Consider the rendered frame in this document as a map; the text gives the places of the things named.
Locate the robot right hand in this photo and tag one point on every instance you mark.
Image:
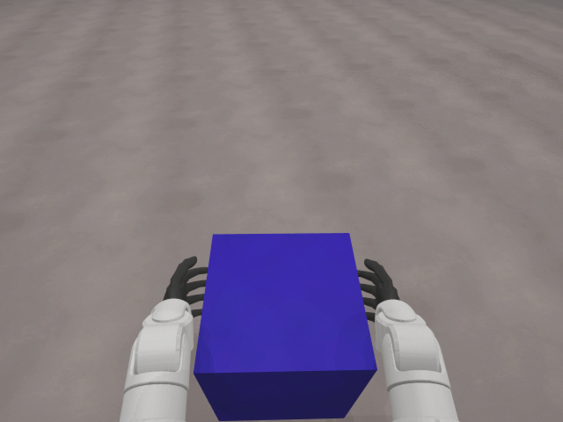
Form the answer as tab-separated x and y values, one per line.
383	289

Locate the carton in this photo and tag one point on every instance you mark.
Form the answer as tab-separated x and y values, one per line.
284	332

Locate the robot left forearm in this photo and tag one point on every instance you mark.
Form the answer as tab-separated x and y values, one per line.
157	380

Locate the robot left hand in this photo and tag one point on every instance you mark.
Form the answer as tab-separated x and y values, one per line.
179	288

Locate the robot right forearm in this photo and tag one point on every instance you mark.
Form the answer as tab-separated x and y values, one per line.
415	373

